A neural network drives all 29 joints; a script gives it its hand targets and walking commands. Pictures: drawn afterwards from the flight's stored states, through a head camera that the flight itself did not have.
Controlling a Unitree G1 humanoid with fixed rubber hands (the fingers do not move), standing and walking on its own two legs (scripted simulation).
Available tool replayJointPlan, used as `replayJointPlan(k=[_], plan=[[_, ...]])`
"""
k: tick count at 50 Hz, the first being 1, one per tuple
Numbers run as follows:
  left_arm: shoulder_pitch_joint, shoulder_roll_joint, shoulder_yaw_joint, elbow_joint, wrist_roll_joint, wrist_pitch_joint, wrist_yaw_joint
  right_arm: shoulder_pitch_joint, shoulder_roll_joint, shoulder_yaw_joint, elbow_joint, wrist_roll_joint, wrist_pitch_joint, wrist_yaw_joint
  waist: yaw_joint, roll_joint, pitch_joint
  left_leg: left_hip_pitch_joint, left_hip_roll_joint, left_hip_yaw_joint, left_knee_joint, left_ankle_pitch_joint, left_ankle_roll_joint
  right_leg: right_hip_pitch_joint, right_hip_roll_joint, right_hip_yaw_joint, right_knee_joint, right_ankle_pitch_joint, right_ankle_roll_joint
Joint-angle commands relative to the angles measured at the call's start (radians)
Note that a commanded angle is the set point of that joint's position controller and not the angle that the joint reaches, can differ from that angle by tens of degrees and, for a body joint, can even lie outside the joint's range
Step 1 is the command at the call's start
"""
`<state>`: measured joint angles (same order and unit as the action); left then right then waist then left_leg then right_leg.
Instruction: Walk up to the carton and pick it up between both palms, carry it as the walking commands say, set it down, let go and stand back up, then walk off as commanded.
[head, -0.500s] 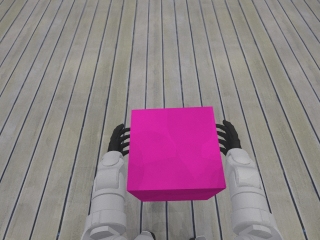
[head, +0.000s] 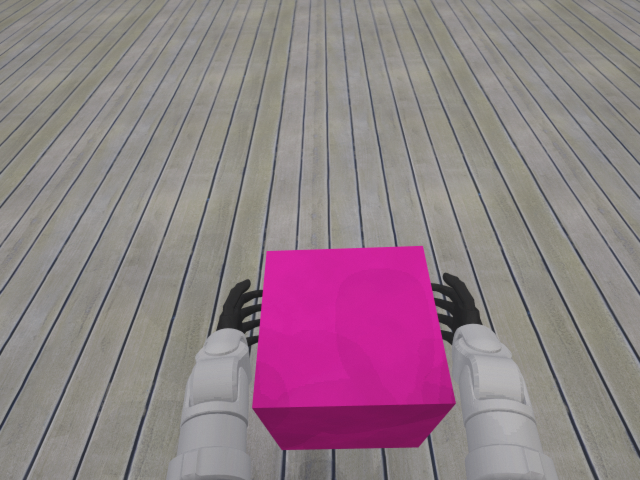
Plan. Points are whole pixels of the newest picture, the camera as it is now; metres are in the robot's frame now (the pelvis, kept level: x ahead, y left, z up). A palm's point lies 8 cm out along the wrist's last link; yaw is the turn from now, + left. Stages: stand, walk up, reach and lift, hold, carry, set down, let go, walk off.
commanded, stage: reach and lift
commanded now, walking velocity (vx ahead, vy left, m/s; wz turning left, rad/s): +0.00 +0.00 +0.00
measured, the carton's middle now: (347, 355) +0.32 +0.01 -0.06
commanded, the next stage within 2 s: hold in 1.30 s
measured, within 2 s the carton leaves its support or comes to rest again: neither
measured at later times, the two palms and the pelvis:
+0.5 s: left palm (231, 329) +0.29 +0.15 +0.05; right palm (484, 327) +0.30 -0.15 +0.06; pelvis +0.00 +0.00 +0.01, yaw +0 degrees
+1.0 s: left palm (236, 326) +0.30 +0.15 +0.05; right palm (489, 331) +0.30 -0.15 +0.06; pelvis +0.00 +0.00 +0.01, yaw +0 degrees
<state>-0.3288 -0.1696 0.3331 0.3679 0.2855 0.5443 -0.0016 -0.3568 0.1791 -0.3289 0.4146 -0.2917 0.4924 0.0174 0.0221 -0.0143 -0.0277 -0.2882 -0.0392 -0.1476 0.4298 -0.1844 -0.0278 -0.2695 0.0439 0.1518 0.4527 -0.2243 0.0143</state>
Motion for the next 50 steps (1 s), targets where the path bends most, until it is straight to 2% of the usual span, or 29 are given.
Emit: replayJointPlan(k=[1,15,20,36,50], plan=[[-0.516,-0.93,-0.61,0.002,-0.219,0.004,-0.235,-0.443,0.953,0.589,0.059,0.193,0.035,0.226,0.003,0.009,-0.301,0.234,-0.065,0.098,-0.047,0.186,-0.005,0.096,0.054,-0.091,-0.09,0.162,-0.005],[-0.498,-0.905,-0.674,-0.127,-0.268,0.142,-0.235,-0.411,0.931,0.634,-0.08,0.254,0.178,0.222,-0.009,0.006,-0.18,0.329,-0.059,0.092,-0.115,0.179,-0.002,0.197,0.044,-0.091,-0.16,0.17,-0.001],[-0.498,-0.897,-0.648,-0.119,-0.259,0.173,-0.231,-0.422,0.898,0.606,-0.079,0.249,0.21,0.228,-0.017,0.008,-0.127,0.325,-0.06,0.093,-0.134,0.134,-0.004,0.202,0.044,-0.092,-0.176,0.126,-0.003],[-0.523,-0.926,-0.648,-0.109,-0.252,0.168,-0.223,-0.475,0.88,0.602,-0.097,0.259,0.214,0.239,-0.031,0.011,-0.174,0.311,-0.058,0.087,-0.122,0.135,-0.004,0.208,0.05,-0.091,-0.158,0.138,-0.003],[-0.473,-0.926,-0.671,-0.142,-0.262,0.171,-0.223,-0.414,0.883,0.626,-0.132,0.262,0.221,0.236,-0.035,0.01,-0.179,0.325,-0.058,0.078,-0.125,0.169,0.0,0.217,0.049,-0.091,-0.16,0.177,0.0]])
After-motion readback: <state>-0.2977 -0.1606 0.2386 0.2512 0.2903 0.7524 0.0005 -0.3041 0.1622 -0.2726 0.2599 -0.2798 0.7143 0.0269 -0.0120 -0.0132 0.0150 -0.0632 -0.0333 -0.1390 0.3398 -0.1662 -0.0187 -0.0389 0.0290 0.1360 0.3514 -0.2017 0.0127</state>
